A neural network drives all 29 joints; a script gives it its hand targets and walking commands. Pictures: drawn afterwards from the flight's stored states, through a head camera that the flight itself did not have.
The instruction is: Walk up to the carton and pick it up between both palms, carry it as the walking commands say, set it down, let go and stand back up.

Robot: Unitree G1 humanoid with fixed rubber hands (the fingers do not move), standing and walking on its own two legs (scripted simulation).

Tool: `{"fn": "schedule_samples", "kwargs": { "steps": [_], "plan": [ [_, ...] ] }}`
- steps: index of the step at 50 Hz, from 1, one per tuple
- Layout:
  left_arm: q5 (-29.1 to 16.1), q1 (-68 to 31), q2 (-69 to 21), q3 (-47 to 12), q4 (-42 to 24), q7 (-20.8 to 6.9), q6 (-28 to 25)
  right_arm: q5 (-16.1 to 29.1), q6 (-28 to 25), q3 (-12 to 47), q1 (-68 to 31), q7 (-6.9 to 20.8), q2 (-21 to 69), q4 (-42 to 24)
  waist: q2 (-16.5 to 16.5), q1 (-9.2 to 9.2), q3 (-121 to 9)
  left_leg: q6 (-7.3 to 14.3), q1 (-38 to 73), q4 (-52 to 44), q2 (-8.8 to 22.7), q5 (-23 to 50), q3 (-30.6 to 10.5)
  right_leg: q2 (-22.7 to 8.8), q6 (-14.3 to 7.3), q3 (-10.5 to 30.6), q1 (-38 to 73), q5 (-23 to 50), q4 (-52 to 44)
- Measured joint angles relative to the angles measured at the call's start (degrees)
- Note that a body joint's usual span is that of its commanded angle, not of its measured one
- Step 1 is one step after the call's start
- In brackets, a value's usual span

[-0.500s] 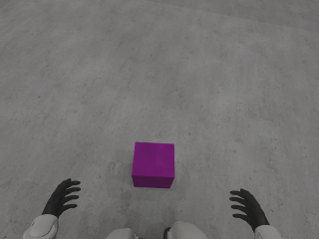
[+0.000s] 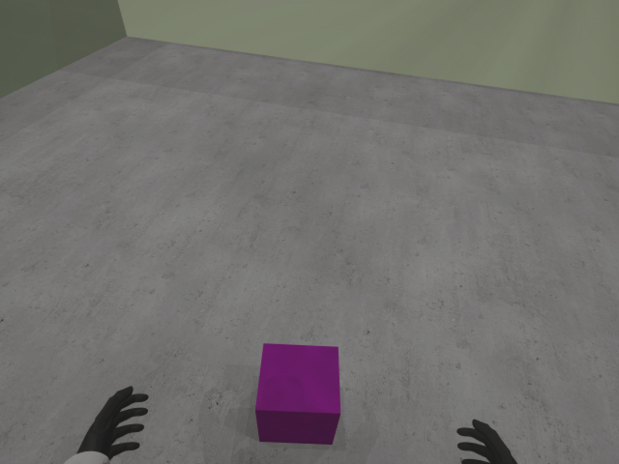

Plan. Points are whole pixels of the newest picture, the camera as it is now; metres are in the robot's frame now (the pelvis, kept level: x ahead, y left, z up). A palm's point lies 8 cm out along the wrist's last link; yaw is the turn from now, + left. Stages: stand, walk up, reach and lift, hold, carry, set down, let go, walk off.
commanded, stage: stand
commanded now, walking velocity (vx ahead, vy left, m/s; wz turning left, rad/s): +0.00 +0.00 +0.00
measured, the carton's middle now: (298, 394) +0.47 -0.02 -0.64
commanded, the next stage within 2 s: none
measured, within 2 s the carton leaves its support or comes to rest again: neither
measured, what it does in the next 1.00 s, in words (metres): stands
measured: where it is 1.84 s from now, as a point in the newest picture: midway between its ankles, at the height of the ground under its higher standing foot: outside the picture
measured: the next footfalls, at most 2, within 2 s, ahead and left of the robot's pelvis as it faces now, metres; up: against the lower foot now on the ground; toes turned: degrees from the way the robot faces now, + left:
none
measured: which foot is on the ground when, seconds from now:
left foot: down 0.00-1.00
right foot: down 0.00-1.00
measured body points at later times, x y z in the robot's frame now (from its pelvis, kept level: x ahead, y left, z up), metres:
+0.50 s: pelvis -0.01 +0.00 +0.00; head -0.11 +0.01 +0.44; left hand +0.15 +0.27 -0.07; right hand +0.09 -0.27 -0.09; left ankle -0.01 +0.09 -0.73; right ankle +0.02 -0.11 -0.73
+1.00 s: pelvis -0.02 -0.01 +0.00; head -0.11 +0.00 +0.44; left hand +0.11 +0.27 -0.09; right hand +0.05 -0.27 -0.11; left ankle -0.01 +0.09 -0.73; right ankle +0.02 -0.11 -0.73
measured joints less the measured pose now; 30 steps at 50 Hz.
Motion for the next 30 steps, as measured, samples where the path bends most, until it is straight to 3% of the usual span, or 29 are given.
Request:
{"fn": "schedule_samples", "kwargs": {
  "steps": [11,30],
  "plan": [
    [0.1,0.3,0.0,0.0,3.8,0.6,-2.8,-0.8,-4.0,0.0,1.9,-0.5,0.0,5.1,0.1,0.0,-7.6,0.1,0.0,0.0,0.0,-0.1,0.0,0.0,0.0,0.0,0.0,-0.1,0.0],
    [0.1,2.8,0.0,0.0,8.8,0.7,-3.9,-0.9,-5.3,0.0,4.5,-0.8,0.0,8.2,0.1,0.0,-7.9,0.1,0.0,0.0,0.0,1.3,0.0,0.0,-0.2,0.0,0.0,1.3,0.0]
  ]
}}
